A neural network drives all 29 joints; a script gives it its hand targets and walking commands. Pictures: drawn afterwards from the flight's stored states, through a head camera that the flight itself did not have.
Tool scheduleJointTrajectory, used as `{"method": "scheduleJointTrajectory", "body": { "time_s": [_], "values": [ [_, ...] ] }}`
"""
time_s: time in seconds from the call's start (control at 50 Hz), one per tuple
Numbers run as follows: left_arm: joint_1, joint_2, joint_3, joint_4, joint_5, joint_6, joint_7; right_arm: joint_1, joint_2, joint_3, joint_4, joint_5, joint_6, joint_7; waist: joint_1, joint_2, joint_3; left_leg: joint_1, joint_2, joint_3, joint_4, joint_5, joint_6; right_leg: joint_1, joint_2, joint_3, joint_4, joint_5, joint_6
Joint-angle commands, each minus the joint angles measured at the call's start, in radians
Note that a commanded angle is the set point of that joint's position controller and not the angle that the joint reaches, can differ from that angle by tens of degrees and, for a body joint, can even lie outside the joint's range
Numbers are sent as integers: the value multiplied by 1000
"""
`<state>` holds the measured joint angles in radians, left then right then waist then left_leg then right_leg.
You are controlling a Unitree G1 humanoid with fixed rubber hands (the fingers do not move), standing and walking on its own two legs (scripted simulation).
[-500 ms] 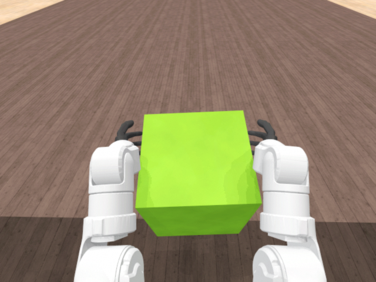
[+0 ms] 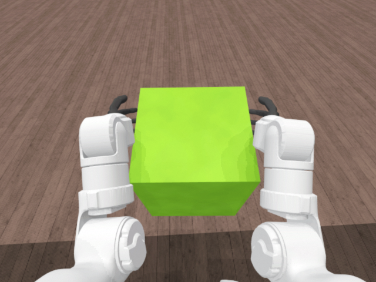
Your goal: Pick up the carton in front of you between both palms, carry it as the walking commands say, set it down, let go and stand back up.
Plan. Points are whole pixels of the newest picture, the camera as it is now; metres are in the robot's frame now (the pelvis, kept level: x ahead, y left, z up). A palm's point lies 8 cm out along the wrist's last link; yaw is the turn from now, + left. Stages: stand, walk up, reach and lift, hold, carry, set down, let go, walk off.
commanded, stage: carry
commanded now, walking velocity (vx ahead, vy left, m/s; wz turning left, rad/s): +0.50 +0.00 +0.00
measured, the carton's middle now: (192, 159) +0.38 -0.03 +0.08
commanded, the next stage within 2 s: none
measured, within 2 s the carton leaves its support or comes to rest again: neither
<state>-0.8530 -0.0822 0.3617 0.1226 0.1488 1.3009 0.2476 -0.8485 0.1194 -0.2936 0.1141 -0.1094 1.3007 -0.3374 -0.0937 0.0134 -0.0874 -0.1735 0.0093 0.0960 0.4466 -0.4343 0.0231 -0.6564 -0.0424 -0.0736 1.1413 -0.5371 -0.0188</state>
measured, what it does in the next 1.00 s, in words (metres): climbs: right foot, then left foot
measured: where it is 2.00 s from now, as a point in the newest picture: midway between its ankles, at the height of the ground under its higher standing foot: (189, 141)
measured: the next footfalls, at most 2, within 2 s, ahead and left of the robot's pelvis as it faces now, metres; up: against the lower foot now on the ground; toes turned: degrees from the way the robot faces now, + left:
right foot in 0.12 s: +0.26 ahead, -0.12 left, +0.03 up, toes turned -6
left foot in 0.56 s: +0.54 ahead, +0.04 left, +0.05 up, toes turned -1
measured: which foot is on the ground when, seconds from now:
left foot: down 0.00-0.14, up 0.16-0.54, down 0.56-1.00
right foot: up 0.00-0.10, down 0.12-0.56, up 0.58-1.00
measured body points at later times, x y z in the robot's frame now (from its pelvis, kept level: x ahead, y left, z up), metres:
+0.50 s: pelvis +0.30 -0.05 +0.03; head +0.33 -0.05 +0.48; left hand +0.67 +0.13 +0.20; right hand +0.70 -0.17 +0.20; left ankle +0.46 +0.06 -0.66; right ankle +0.21 -0.12 -0.71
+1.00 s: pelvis +0.62 -0.06 +0.05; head +0.63 -0.06 +0.50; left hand +1.01 +0.06 +0.24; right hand +0.99 -0.24 +0.25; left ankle +0.50 +0.04 -0.68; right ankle +0.74 -0.18 -0.68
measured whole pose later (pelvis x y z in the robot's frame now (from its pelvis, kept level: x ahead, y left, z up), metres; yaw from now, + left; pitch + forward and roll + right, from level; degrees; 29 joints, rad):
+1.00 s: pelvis +0.62 -0.06 +0.05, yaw -3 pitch +5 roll -1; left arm -0.82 -0.12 0.33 -0.04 0.18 1.32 0.25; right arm -0.87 0.10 -0.29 0.05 -0.10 1.28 -0.29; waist -0.06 0.01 -0.08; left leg -0.13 0.00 0.03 0.48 -0.43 0.03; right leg -0.50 -0.02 -0.10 0.44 -0.07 -0.02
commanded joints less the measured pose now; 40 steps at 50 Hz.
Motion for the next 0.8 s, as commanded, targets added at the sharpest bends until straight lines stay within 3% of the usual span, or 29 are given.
{"method": "scheduleJointTrajectory", "body": {
  "time_s": [0.0, 0.04, 0.06, 0.08, 0.1, 0.12, 0.14, 0.16, 0.18, 0.2, 0.22, 0.26, 0.28, 0.3, 0.32, 0.36, 0.42, 0.44, 0.46, 0.5, 0.52, 0.54, 0.56, 0.58, 0.6, 0.62, 0.64, 0.72, 0.78],
  "values": [
    [-609, -940, -488, 39, -318, -6, -188, -841, 1042, 571, -40, 498, -18, 318, 38, 98, -264, 235, 198, -190, -131, 421, 137, 5, 21, -52, -357, 190, -6],
    [-655, -897, -495, 10, -298, -11, -184, -799, 1024, 535, 0, 479, -24, 327, 126, 196, -323, 159, 203, -98, 36, 787, 111, 270, 104, -146, -481, 242, -29],
    [-595, -953, -508, 23, -312, -8, -190, -852, 1032, 556, -92, 493, -28, 329, 171, 172, -415, 111, 181, -5, 189, 883, 96, 504, 164, -261, -556, 271, -41],
    [-619, -947, -527, 25, -318, -7, -192, -785, 1019, 540, 1, 463, -15, 323, 225, 90, -474, -63, 125, 65, 407, 770, 38, 779, 137, -218, -533, 253, -55],
    [-646, -927, -539, -34, -331, -16, -193, -813, 1020, 545, -74, 467, -17, 322, 242, -126, -543, -318, 60, 42, 660, 419, -7, 998, -90, 224, -661, 13, -155],
    [-658, -936, -561, -14, -362, -15, -194, -785, 1005, 506, -41, 428, -2, 312, 200, -404, -520, -562, -99, -31, 908, -88, -28, 1044, -303, 757, -839, 271, -251],
    [-695, -957, -571, -41, -365, -9, -202, -754, 999, 487, 26, 404, -4, 314, 199, -242, -497, -603, -32, -139, 1028, -73, 13, 1004, -291, 726, -758, 416, -278],
    [-713, -984, -618, -110, -391, -12, -217, -670, 1019, 486, 39, 376, -8, 311, 159, -141, -483, -617, 9, -164, 1051, -50, 21, 914, -273, 624, -738, 396, -248],
    [-768, -1087, -652, -122, -459, -18, -235, -734, 1019, 481, -37, 377, -24, 306, 180, -36, -422, -627, 25, -141, 1013, -2, 36, 853, -268, 530, -690, 593, -237],
    [-843, -1112, -694, -227, -513, -28, -249, -736, 1014, 489, -85, 354, -24, 299, 178, -31, -431, -648, 27, -122, 980, 13, 42, 845, -234, 457, -705, 574, -216],
    [-840, -1121, -704, -183, -528, -21, -260, -717, 1001, 491, -72, 338, -30, 280, 151, -50, -436, -578, 63, -128, 923, 37, 39, 759, -221, 377, -726, 461, -183],
    [-816, -1137, -743, -200, -538, -35, -265, -731, 990, 534, -135, 314, -37, 278, 179, -113, -442, -633, 48, -102, 832, 4, 37, 798, -236, 379, -745, 381, -210],
    [-805, -1147, -734, -234, -561, -29, -266, -717, 999, 547, -190, 329, -51, 275, 180, -95, -452, -639, 49, -97, 786, 40, 23, 815, -217, 360, -737, 500, -211],
    [-725, -1115, -732, -126, -541, -21, -266, -676, 944, 515, -97, 283, -40, 265, 181, -88, -444, -651, 38, -72, 735, 16, 19, 834, -220, 351, -766, 466, -218],
    [-796, -1134, -776, -258, -604, -39, -268, -695, 940, 545, -201, 309, -54, 259, 201, -93, -442, -658, 37, -61, 636, 27, 18, 851, -216, 333, -781, 519, -239],
    [-770, -1060, -740, -192, -540, -25, -267, -656, 878, 525, -152, 250, -44, 254, 180, -163, -388, -650, 38, -22, 537, 107, 24, 819, -192, 257, -771, 638, -225],
    [-760, -1055, -740, -149, -555, -6, -257, -630, 863, 546, -128, 256, -30, 247, 180, -101, -353, -536, -4, 20, 333, 199, 30, 807, -180, 178, -782, 649, -185],
    [-691, -1035, -709, -132, -541, -4, -261, -595, 864, 534, -100, 263, -11, 255, 214, -73, -354, -511, -39, 81, 274, 232, 37, 792, -169, 175, -787, 728, -178],
    [-728, -1005, -722, -136, -520, -1, -257, -603, 844, 547, -63, 265, -4, 262, 187, -148, -317, -401, -13, 44, 244, 247, 56, 726, -171, 130, -772, 785, -160],
    [-655, -973, -659, -41, -484, 8, -256, -566, 889, 528, 24, 285, 8, 280, 133, -219, -375, -221, -91, 139, 76, 245, 74, 743, -146, 29, -584, 1052, -102],
    [-628, -1018, -645, -2, -472, 11, -260, -584, 865, 512, -5, 279, 6, 284, 62, -157, -448, 56, -84, 122, 36, 261, 86, 629, -100, -21, -432, 1036, -65],
    [-675, -1031, -648, -25, -487, 8, -267, -623, 871, 520, -35, 298, -3, 287, 20, -13, -556, 348, 74, -152, 36, 109, 157, 397, -74, -7, -235, 789, -22],
    [-664, -1041, -630, 36, -467, 12, -266, -641, 874, 489, 6, 307, -6, 293, 24, 243, -557, 513, 344, -616, -51, 193, 254, 78, 43, 5, -11, 148, 3],
    [-757, -1030, -632, -56, -472, 6, -256, -647, 917, 510, 9, 332, -16, 299, 14, 276, -516, 531, 329, -721, -71, 312, 300, -55, 89, 88, 147, 26, -8],
    [-720, -1026, -608, -32, -451, 9, -248, -664, 959, 521, 11, 376, -13, 311, 7, 190, -513, 528, 331, -685, -28, 471, 324, -153, 80, 93, 280, 29, -7],
    [-692, -1010, -565, -29, -400, -2, -237, -763, 1038, 571, -57, 428, -20, 319, 9, 36, -460, 447, 308, -591, -15, 564, 305, -158, 53, 103, 248, 60, -15],
    [-727, -1031, -578, -58, -425, -10, -225, -759, 1027, 561, -59, 447, -22, 328, 39, -23, -445, 401, 285, -511, -20, 541, 249, -120, 15, 115, 190, 115, -16],
    [-669, -1014, -588, -85, -344, -31, -197, -888, 1066, 622, -221, 523, -41, 336, 43, 91, -421, 290, 251, -455, -111, 447, 232, -83, 9, 88, -45, 179, -8],
    [-581, -925, -558, -94, -259, -34, -176, -798, 1050, 649, -114, 524, -24, 341, 32, 10, -413, 293, 246, -348, -103, 544, 216, -30, -18, 74, -243, 261, 6]
  ]
}}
